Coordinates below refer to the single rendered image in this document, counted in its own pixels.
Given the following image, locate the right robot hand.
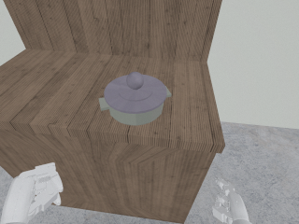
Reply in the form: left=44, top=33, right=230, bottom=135
left=212, top=177, right=249, bottom=224

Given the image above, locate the pot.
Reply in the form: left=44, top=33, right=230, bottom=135
left=98, top=86, right=172, bottom=126

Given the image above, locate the knob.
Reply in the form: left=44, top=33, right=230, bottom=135
left=126, top=71, right=144, bottom=90

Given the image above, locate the left robot hand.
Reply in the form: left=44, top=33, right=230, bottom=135
left=0, top=162, right=64, bottom=224

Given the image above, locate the lid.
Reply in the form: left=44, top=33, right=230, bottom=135
left=104, top=75, right=167, bottom=114

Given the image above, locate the table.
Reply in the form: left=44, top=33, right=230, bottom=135
left=0, top=0, right=225, bottom=224

